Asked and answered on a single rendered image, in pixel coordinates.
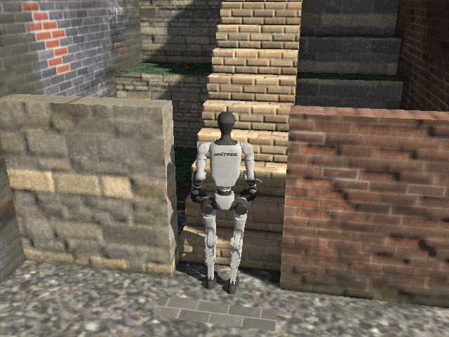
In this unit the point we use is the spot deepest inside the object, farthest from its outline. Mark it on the left robot upper arm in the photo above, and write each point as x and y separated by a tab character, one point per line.
203	149

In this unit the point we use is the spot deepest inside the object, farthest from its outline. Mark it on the right robot thigh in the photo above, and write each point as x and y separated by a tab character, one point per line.
240	215

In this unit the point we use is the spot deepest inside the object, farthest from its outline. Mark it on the right robot upper arm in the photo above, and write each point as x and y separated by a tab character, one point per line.
247	149

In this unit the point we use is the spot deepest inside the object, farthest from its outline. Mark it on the robot left hand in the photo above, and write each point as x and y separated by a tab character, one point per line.
194	199

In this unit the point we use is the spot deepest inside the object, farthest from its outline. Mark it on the left robot forearm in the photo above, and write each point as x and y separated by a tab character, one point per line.
196	185

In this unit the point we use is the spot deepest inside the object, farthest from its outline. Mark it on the right robot forearm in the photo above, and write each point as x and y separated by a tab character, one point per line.
252	184

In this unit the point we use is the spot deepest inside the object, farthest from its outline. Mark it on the robot left shin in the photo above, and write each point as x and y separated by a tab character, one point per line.
210	256

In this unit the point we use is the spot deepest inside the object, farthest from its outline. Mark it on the robot right hand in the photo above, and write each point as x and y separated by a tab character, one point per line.
253	195

